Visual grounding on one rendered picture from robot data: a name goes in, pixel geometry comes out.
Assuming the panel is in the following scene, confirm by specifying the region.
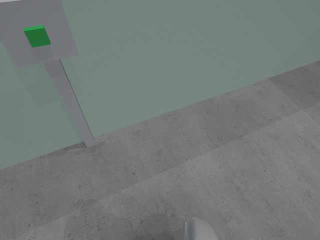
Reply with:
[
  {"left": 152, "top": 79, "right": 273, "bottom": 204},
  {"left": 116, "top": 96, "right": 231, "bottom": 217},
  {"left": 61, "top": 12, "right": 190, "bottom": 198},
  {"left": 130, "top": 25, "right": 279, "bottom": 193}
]
[{"left": 0, "top": 0, "right": 96, "bottom": 148}]

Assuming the button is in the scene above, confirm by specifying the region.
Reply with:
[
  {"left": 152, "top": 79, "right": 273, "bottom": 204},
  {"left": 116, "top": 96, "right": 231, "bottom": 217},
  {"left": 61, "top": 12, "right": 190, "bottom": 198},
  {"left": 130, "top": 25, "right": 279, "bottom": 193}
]
[{"left": 23, "top": 25, "right": 51, "bottom": 48}]

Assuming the right robot thigh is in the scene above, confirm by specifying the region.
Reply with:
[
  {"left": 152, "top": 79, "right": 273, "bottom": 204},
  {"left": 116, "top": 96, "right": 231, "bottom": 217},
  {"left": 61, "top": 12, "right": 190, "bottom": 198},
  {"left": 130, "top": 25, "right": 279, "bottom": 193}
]
[{"left": 182, "top": 218, "right": 219, "bottom": 240}]

